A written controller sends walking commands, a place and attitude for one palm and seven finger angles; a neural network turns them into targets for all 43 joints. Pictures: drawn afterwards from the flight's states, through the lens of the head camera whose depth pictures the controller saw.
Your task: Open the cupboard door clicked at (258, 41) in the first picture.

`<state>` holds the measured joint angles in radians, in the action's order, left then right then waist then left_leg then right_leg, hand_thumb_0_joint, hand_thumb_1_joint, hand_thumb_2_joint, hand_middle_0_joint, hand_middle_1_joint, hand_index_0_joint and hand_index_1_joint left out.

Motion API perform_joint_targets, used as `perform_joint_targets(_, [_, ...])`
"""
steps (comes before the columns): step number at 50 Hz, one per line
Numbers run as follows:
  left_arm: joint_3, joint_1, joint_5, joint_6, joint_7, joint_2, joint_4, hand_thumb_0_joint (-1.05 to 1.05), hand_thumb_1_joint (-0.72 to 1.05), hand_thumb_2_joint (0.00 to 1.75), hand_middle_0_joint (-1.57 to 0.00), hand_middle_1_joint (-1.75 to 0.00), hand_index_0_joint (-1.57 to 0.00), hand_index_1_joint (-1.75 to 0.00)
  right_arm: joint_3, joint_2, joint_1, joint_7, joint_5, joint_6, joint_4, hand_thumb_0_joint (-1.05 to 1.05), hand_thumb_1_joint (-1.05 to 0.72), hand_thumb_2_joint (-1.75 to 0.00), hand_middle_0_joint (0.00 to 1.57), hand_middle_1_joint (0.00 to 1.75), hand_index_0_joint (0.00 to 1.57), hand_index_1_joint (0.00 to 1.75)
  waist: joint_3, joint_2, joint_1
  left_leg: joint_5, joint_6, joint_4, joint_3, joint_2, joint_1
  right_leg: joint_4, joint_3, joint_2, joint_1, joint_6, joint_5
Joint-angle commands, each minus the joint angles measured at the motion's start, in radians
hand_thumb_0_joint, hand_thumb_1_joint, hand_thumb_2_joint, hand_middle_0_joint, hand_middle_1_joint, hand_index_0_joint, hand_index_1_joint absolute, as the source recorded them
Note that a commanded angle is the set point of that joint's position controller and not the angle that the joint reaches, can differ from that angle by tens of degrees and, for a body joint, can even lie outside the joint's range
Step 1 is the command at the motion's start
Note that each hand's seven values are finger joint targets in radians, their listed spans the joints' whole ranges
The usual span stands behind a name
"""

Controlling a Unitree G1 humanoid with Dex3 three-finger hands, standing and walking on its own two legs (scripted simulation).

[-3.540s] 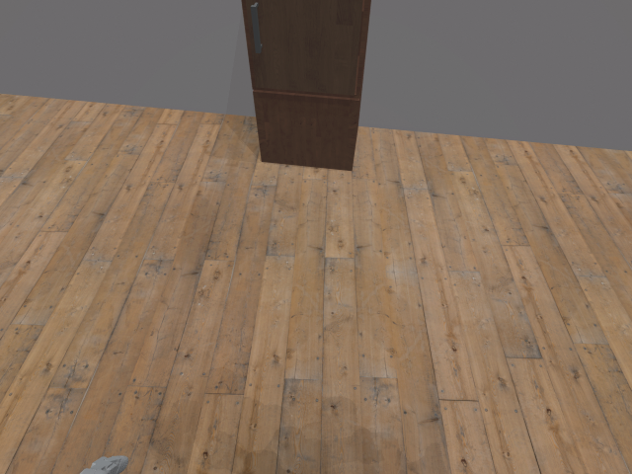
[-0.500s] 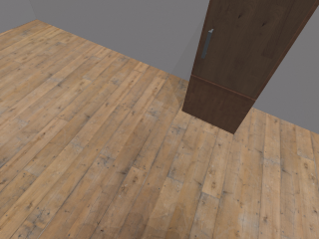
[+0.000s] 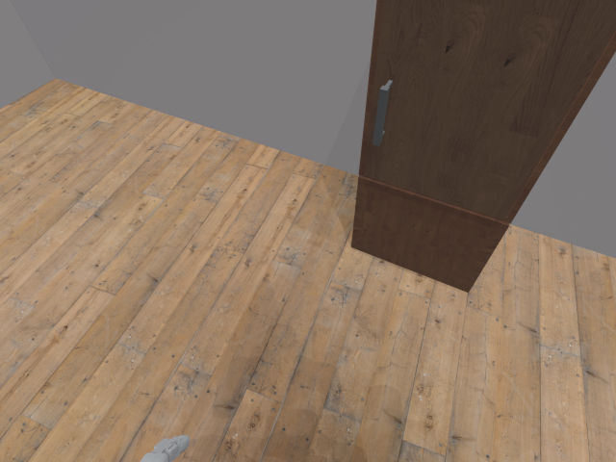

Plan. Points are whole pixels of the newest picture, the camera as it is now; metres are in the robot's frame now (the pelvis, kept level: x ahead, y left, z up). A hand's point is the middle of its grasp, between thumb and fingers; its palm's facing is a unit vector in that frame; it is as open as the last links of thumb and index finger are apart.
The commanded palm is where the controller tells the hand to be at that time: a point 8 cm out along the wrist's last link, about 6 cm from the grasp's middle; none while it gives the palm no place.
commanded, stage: turn to face it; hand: left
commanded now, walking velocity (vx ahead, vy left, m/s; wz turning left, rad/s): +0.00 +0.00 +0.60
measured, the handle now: (383, 113) +0.92 -0.18 -0.09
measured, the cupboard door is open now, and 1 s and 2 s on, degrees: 0 0 0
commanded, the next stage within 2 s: take the last steps up to it in 0.98 s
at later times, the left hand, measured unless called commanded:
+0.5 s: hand out of the picture +0.13 +0.22 -0.17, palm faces -0.05 -0.98 -0.17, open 7.4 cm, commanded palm none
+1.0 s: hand (228, 370) +0.28 +0.14 -0.14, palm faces -0.37 -0.89 -0.26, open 7.4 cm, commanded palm none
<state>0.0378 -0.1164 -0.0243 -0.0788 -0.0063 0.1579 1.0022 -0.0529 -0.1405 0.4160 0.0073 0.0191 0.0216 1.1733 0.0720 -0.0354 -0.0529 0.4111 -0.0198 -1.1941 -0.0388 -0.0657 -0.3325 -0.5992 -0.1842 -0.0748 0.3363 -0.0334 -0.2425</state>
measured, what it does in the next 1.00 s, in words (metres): walks ahead, turning right: left foot, then right foot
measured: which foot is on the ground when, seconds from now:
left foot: up 0.00-0.26, down 0.28-0.70, up 0.72-1.00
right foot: down 0.00-0.30, up 0.32-0.68, down 0.70-1.00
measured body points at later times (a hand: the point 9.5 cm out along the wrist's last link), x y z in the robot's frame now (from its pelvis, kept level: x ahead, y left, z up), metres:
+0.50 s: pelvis +0.12 +0.04 +0.01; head +0.14 +0.05 +0.46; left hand +0.14 +0.27 -0.15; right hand +0.21 -0.20 -0.13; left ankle +0.18 +0.13 -0.73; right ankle +0.07 -0.09 -0.65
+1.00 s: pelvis +0.12 +0.00 +0.01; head +0.13 -0.03 +0.46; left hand +0.30 +0.19 -0.12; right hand +0.05 -0.26 -0.14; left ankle +0.17 +0.14 -0.68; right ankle +0.11 -0.10 -0.73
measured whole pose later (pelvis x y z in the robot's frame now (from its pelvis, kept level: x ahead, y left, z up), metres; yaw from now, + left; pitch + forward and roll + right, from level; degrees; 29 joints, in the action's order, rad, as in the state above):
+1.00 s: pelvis +0.12 +0.00 +0.01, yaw -23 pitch +0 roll +1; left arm 0.04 -0.17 -0.03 0.03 0.01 0.19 0.94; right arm -0.06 -0.24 0.22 0.02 0.02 -0.05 0.99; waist 0.04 -0.02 -0.02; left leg 0.42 0.08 -0.90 -0.06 -0.08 -0.42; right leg -0.49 -0.02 0.00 0.29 -0.04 -0.21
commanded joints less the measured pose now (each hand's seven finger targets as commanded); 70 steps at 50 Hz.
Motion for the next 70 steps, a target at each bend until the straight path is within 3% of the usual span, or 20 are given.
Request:
perform_joint_targets(1, [0.022,-0.151,-0.001,-0.004,0.023,0.106,0.010,0.00,0.90,0.90,-0.20,-0.30,-0.20,-0.30,-0.009,-0.037,0.001,-0.011,0.002,-0.002,-0.093,0.00,-0.90,-0.90,0.20,0.30,0.20,0.30,-0.044,0.161,0.032,-0.117,0.031,-0.018,0.034,-0.073,-0.209,0.356,0.146,-0.283,-0.112,-0.059,0.271])
perform_joint_targets(5, [0.009,-0.173,-0.003,-0.003,0.028,0.085,0.026,0.00,0.90,0.90,-0.20,-0.30,-0.20,-0.30,0.004,0.008,-0.032,-0.013,0.004,-0.008,-0.107,0.00,-0.90,-0.90,0.20,0.30,0.20,0.30,-0.028,0.172,0.014,-0.165,0.057,0.262,-0.044,-0.061,-0.133,0.326,0.046,-0.204,-0.068,-0.076,0.498])
perform_joint_targets(12, [0.027,-0.188,0.010,0.042,0.028,0.148,0.043,0.00,0.90,0.90,-0.20,-0.30,-0.20,-0.30,0.009,-0.083,-0.128,0.003,-0.003,0.014,-0.134,0.00,-0.90,-0.90,0.20,0.30,0.20,0.30,-0.066,0.189,0.024,-0.327,0.075,0.689,-0.100,-0.019,0.155,0.179,0.156,-0.142,-0.096,-0.056,0.451])
perform_joint_targets(14, [0.029,-0.229,0.016,0.061,0.025,0.097,0.027,0.00,0.90,0.90,-0.20,-0.30,-0.20,-0.30,-0.019,-0.218,-0.052,0.016,0.004,0.020,-0.130,0.00,-0.90,-0.90,0.20,0.30,0.20,0.30,-0.126,-0.142,0.001,-0.721,-0.002,0.743,0.081,-0.237,0.372,-0.024,0.084,-0.004,0.069,0.035,-0.016])
perform_joint_targets(16, [0.032,-0.224,0.012,0.088,0.028,0.087,0.013,0.00,0.90,0.90,-0.20,-0.30,-0.20,-0.30,-0.019,-0.259,-0.070,0.032,0.007,0.009,-0.147,0.00,-0.90,-0.90,0.20,0.30,0.20,0.30,-0.150,-0.307,-0.004,-0.614,-0.117,0.882,0.227,-0.417,0.298,-0.425,0.125,0.036,0.130,0.066,-0.445])
perform_joint_targets(19, [0.052,-0.197,0.002,0.099,0.005,0.096,0.009,0.00,0.90,0.90,-0.20,-0.30,-0.20,-0.30,-0.010,-0.194,-0.224,0.031,0.004,0.005,-0.218,0.00,-0.90,-0.90,0.20,0.30,0.20,0.30,-0.067,-0.117,0.045,-0.447,-0.105,0.898,0.057,-0.344,0.162,-0.591,0.149,-0.014,0.181,0.069,-0.267])
perform_joint_targets(30, [0.061,-0.136,-0.001,0.121,-0.006,0.065,-0.101,0.00,0.90,0.90,-0.20,-0.30,-0.20,-0.30,-0.057,-0.220,-0.239,0.015,0.008,-0.014,-0.247,0.00,-0.90,-0.90,0.20,0.30,0.20,0.30,-0.095,-0.147,0.038,-0.309,-0.101,0.868,-0.108,-0.358,0.161,-0.201,0.076,-0.004,0.065,0.074,-0.184])
perform_joint_targets(33, [0.061,-0.188,-0.005,0.104,-0.001,0.094,-0.099,0.00,0.90,0.90,-0.20,-0.30,-0.20,-0.30,-0.060,-0.223,-0.247,0.005,0.005,-0.026,-0.257,0.00,-0.90,-0.90,0.20,0.30,0.20,0.30,-0.122,-0.074,0.077,-0.261,-0.032,0.706,-0.164,-0.315,0.075,0.037,0.049,0.029,-0.118,0.053,-0.005])
perform_joint_targets(34, [0.071,-0.227,-0.010,0.095,0.006,0.159,-0.096,0.00,0.90,0.90,-0.20,-0.30,-0.20,-0.30,-0.052,-0.186,-0.245,0.000,0.000,-0.030,-0.268,0.00,-0.90,-0.90,0.20,0.30,0.20,0.30,-0.115,0.084,0.106,-0.127,0.031,0.528,-0.222,-0.243,-0.032,0.186,0.173,-0.059,-0.208,0.020,0.079])
perform_joint_targets(35, [0.088,-0.239,-0.017,0.081,0.020,0.284,-0.101,0.00,0.90,0.90,-0.20,-0.30,-0.20,-0.30,-0.028,-0.102,-0.268,-0.008,-0.003,-0.035,-0.318,0.00,-0.90,-0.90,0.20,0.30,0.20,0.30,-0.086,0.413,0.123,0.210,0.091,0.262,-0.218,-0.088,-0.282,0.310,0.552,-0.315,-0.247,-0.090,0.305])
perform_joint_targets(36, [0.082,-0.275,0.001,0.088,0.025,0.308,-0.100,0.00,0.90,0.90,-0.20,-0.30,-0.20,-0.30,-0.025,-0.133,-0.302,0.001,-0.004,-0.049,-0.336,0.00,-0.90,-0.90,0.20,0.30,0.20,0.30,-0.110,0.279,0.150,0.222,0.083,0.138,-0.054,-0.071,-0.248,0.307,0.548,-0.360,-0.167,-0.169,0.351])
perform_joint_targets(37, [0.087,-0.216,-0.002,0.084,0.032,0.303,-0.103,0.00,0.90,0.90,-0.20,-0.30,-0.20,-0.30,-0.027,-0.131,-0.309,0.004,-0.006,-0.053,-0.331,0.00,-0.90,-0.90,0.20,0.30,0.20,0.30,-0.116,0.347,0.120,0.179,0.079,0.059,-0.007,-0.060,-0.285,0.311,0.562,-0.310,-0.159,-0.170,0.305])
perform_joint_targets(42, [0.058,-0.070,0.004,0.082,0.027,0.220,-0.139,0.00,0.90,0.90,-0.20,-0.30,-0.20,-0.30,-0.023,-0.155,-0.194,0.006,0.003,-0.053,-0.255,0.00,-0.90,-0.90,0.20,0.30,0.20,0.30,-0.129,0.183,0.048,-0.042,0.105,0.093,0.004,-0.047,-0.214,0.259,0.333,-0.170,-0.166,-0.112,0.335])
perform_joint_targets(50, [0.067,-0.097,-0.003,0.096,0.024,0.251,-0.108,0.00,0.90,0.90,-0.20,-0.30,-0.20,-0.30,-0.006,-0.141,-0.218,0.017,-0.009,-0.044,-0.265,0.00,-0.90,-0.90,0.20,0.30,0.20,0.30,-0.119,0.189,0.085,0.028,0.090,0.411,-0.015,0.003,-0.088,0.260,0.438,-0.171,-0.185,-0.160,0.330])
perform_joint_targets(54, [0.062,-0.036,0.010,0.108,0.024,0.224,-0.110,0.00,0.90,0.90,-0.20,-0.30,-0.20,-0.30,0.001,-0.137,-0.085,0.028,-0.012,-0.029,-0.221,0.00,-0.90,-0.90,0.20,0.30,0.20,0.30,-0.134,0.163,0.023,-0.165,0.066,0.734,-0.028,0.014,0.163,0.199,0.421,-0.111,-0.063,-0.086,0.202])
perform_joint_targets(55, [0.052,-0.049,0.017,0.110,0.020,0.180,-0.113,0.00,0.90,0.90,-0.20,-0.30,-0.20,-0.30,0.000,-0.166,-0.065,0.031,-0.007,-0.019,-0.213,0.00,-0.90,-0.90,0.20,0.30,0.20,0.30,-0.136,0.055,0.021,-0.158,0.043,0.834,0.034,-0.049,0.261,0.152,0.374,-0.041,0.025,-0.037,0.043])
perform_joint_targets(56, [0.041,-0.055,0.019,0.114,0.011,0.127,-0.127,0.00,0.90,0.90,-0.20,-0.30,-0.20,-0.30,-0.012,-0.240,-0.053,0.029,0.007,-0.014,-0.219,0.00,-0.90,-0.90,0.20,0.30,0.20,0.30,-0.096,-0.189,0.016,-0.039,-0.030,0.948,0.272,-0.236,0.262,-0.002,0.255,0.080,0.158,0.019,-0.192])
perform_joint_targets(58, [0.050,-0.007,-0.008,0.118,0.004,0.151,-0.139,0.00,0.90,0.90,-0.20,-0.30,-0.20,-0.30,-0.019,-0.280,-0.087,0.028,0.017,-0.017,-0.242,0.00,-0.90,-0.90,0.20,0.30,0.20,0.30,-0.002,-0.283,0.002,0.267,-0.129,1.095,0.457,-0.368,0.082,-0.342,0.209,0.088,0.216,0.041,-0.303])
perform_joint_targets(62, [0.043,-0.067,-0.007,0.097,-0.024,0.111,-0.080,0.00,0.90,0.90,-0.20,-0.30,-0.20,-0.30,-0.002,-0.196,-0.103,0.029,0.010,0.014,-0.224,0.00,-0.90,-0.90,0.20,0.30,0.20,0.30,-0.001,-0.107,0.040,0.024,-0.092,1.043,0.178,-0.206,0.174,-0.449,0.176,0.053,0.247,0.048,-0.109])
perform_joint_targets(70, [0.016,-0.001,-0.001,0.072,-0.024,0.054,-0.066,0.00,0.90,0.90,-0.20,-0.30,-0.20,-0.30,-0.020,-0.192,0.028,0.020,0.014,0.020,-0.128,0.00,-0.90,-0.90,0.20,0.30,0.20,0.30,-0.010,-0.121,-0.007,-0.131,-0.126,0.985,0.131,-0.239,0.237,-0.065,0.090,0.030,0.093,0.045,-0.163])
